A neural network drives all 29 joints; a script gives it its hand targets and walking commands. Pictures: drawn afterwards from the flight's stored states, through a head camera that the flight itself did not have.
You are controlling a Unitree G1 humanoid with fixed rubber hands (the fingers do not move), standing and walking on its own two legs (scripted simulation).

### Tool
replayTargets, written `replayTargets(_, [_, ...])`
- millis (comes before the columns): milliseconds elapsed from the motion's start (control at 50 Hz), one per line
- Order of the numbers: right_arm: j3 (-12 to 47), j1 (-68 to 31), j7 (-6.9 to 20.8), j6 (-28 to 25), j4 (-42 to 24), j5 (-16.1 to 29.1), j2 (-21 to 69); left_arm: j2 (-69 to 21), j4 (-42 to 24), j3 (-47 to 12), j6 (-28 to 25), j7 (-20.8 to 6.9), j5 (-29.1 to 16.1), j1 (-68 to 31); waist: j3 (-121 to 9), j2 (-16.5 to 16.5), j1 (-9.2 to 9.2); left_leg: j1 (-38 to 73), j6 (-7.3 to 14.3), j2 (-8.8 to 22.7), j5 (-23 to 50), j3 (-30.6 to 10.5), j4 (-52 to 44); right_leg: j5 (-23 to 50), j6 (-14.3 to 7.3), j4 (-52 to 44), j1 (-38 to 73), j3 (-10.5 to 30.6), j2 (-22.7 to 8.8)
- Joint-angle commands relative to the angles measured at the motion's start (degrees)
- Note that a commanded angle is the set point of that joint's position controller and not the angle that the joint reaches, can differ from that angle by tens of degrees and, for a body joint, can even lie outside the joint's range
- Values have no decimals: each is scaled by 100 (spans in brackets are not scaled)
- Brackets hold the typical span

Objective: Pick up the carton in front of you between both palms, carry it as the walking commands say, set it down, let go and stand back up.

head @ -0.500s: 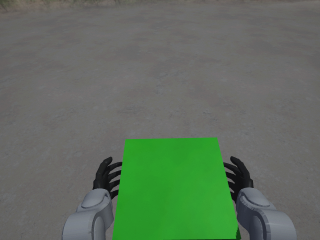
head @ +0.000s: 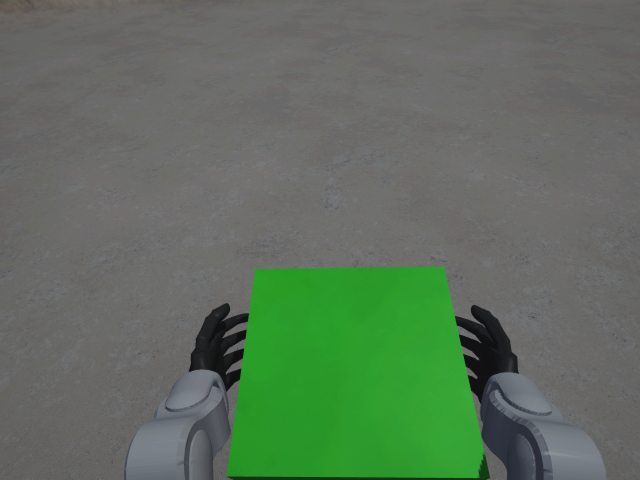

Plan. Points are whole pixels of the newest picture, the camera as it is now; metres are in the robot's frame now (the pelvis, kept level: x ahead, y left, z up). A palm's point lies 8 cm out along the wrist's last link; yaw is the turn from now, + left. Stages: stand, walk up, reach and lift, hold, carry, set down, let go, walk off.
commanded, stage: carry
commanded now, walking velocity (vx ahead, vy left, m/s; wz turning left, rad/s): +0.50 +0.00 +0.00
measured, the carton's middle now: (349, 393) +0.24 +0.00 +0.03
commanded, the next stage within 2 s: none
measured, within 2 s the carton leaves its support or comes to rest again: neither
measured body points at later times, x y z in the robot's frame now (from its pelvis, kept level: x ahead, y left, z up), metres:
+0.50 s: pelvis +0.32 +0.02 +0.00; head +0.30 +0.03 +0.45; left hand +0.56 +0.17 +0.09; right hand +0.55 -0.13 +0.09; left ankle +0.18 +0.11 -0.74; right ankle +0.47 -0.12 -0.71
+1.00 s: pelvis +0.64 -0.01 +0.00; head +0.63 -0.02 +0.45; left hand +0.88 +0.15 +0.09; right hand +0.88 -0.16 +0.08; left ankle +0.79 +0.14 -0.70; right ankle +0.52 -0.09 -0.74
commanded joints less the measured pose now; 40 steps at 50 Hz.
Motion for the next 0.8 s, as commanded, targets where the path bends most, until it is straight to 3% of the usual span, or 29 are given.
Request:
replayTargets(0, [2938, -1962, -18, -34, -383, 909, 3032, -3020, -428, -2827, 130, 39, -838, -1728, 149, -886, -3, 580, 120, -186, -219, 334, -350, 2189, -544, 240, -149, 289, -1280])
replayTargets(20, [2884, -1914, -22, -18, -313, 914, 3009, -3020, -459, -2853, 155, 63, -851, -1810, -63, -674, -75, 1399, 144, -438, -426, 598, -546, 2618, -411, 1006, -373, 10, -1070])
replayTargets(40, [2822, -1832, -25, -9, -218, 921, 2996, -3014, -472, -2879, 176, 87, -850, -1842, -450, -304, -157, 2625, 179, -406, -708, 418, -533, 2705, -264, 2132, -976, -170, -825])
replayTargets(60, [2758, -1871, -34, -12, -191, 901, 2927, -3020, -565, -2925, 202, 99, -884, -1856, -922, 913, -215, 3863, 654, 1005, -1525, -1820, -1135, 1624, 75, 3856, -2377, -171, -309])
replayTargets(80, [2784, -1845, -17, -35, -169, 993, 3081, -3061, -710, -3013, 210, 81, -926, -1913, -1140, 1991, -184, 4680, 1182, 1923, -1430, -3776, -1912, -753, 186, 5215, -3841, 226, 292])
replayTargets(100, [2812, -1862, 35, -66, -279, 1066, 3298, -3292, -692, -3142, 191, 46, -1015, -2012, -1076, 1646, -147, 4445, 1205, 1934, -631, -3574, -1917, -922, 34, 5934, -4088, 953, -32])
replayTargets(140, [3006, -2121, 184, -181, -416, 1114, 3870, -3940, -641, -3269, 86, -88, -1061, -2160, -1086, 552, -142, 3846, 983, 1638, 131, -2437, -1728, -345, -195, 5950, -4042, 1185, -473])
replayTargets(160, [3097, -2285, 257, -247, -475, 1138, 4080, -4202, -581, -3296, 20, -152, -1059, -2223, -1012, 322, -111, 3423, 798, 1513, 93, -1960, -1852, -12, -205, 5554, -3829, 1217, -605])
replayTargets(180, [3180, -2383, 319, -303, -521, 1175, 4209, -4357, -557, -3318, -41, -200, -1029, -2222, -1022, 409, -98, 3218, 666, 1370, -131, -1619, -1986, 224, -198, 5279, -3656, 1126, -606])
replayTargets(240, [3318, -2247, 438, -375, -557, 1256, 4230, -4432, -516, -3305, -158, -230, -887, -1992, -820, 613, -111, 3197, 681, 1173, -359, -1083, -2296, 652, -94, 4469, -3745, 848, -524])
replayTargets(360, [3144, -1897, 316, -256, -603, 1157, 3512, -3827, -613, -3152, -36, -71, -791, -1754, -217, 635, -135, 3550, 721, 905, 473, -462, -2381, 1446, 35, 2780, -4115, 416, -413])
replayTargets(480, [2866, -1790, 84, -46, -426, 925, 3094, -3292, -570, -3028, 195, 24, -847, -1828, 436, 860, -154, 3713, 569, 876, 1467, -86, -2169, 1625, -176, 1755, -3752, 48, -228])
replayTargets(520, [2896, -1884, 59, -25, -443, 922, 3153, -3286, -516, -2982, 203, 18, -878, -1805, 168, 948, -88, 3726, 418, 843, 2619, 143, -1485, 1482, -285, 1626, -2886, -179, -10])
replayTargets(540, [2928, -1936, 60, -21, -462, 935, 3196, -3326, -473, -2960, 191, 9, -877, -1748, -132, 830, 8, 3538, 285, 678, 3009, 433, -693, 1358, -299, 1383, -2001, -465, 267])
replayTargets(560, [2974, -1946, 66, -23, -467, 944, 3221, -3365, -425, -2923, 176, -5, -861, -1693, -525, 490, 94, 2900, 163, 415, 2677, 519, 444, 1023, -316, 1306, -764, -378, 304])
replayTargets(580, [3044, -2015, 69, -27, -508, 957, 3236, -3346, -422, -2873, 165, -19, -840, -1645, -965, -352, 168, 1756, -6, 109, 1213, 414, 1960, 53, -544, 857, 335, 1396, -906])
replayTargets(600, [3147, -1951, 101, -43, -687, 970, 3346, -3454, -419, -2950, 122, -58, -917, -1800, -1358, -1932, 109, -65, -233, -702, -1744, -6, 3691, -45, -1349, 148, 1554, 4004, -2307])
replayTargets(620, [3226, -2087, 147, -64, -682, 1051, 3512, -3702, -420, -2988, 85, -124, -1020, -1667, -1260, -1676, 97, -392, -60, -502, -2307, -789, 4466, 1064, -1396, -67, 1202, 4019, -2318])
replayTargets(640, [3300, -2152, 211, -122, -589, 1065, 3862, -3993, -485, -3069, 18, -207, -1068, -1780, -1202, -1282, 86, -455, 114, -232, -2155, -971, 4612, 1855, -1276, 154, 865, 3239, -2082])
replayTargets(660, [3349, -2247, 277, -205, -546, 1085, 4173, -4251, -506, -3144, -62, -287, -1089, -1901, -1180, -606, 64, -386, 187, -18, -1832, -1014, 4357, 2216, -1124, 248, 531, 2640, -1943])
replayTargets(680, [3364, -2256, 330, -285, -447, 1058, 4401, -4427, -518, -3227, -138, -356, -1094, -2014, -1068, -294, 34, -242, 193, 140, -1554, -1021, 3938, 2216, -952, 128, 139, 2195, -1807])
replayTargets(700, [3391, -2194, 367, -354, -390, 1016, 4539, -4525, -516, -3295, -204, -408, -1070, -2036, -1086, -381, 18, -65, 181, 201, -1328, -973, 3557, 1864, -799, -10, -70, 1877, -1694])
replayTargets(780, [3401, -1830, 371, -511, -223, 811, 4533, -4400, -468, -3366, -320, -524, -1062, -1783, -787, -698, 16, -241, -3, 140, -851, -578, 2407, 1284, -841, -464, -245, 1268, -1484])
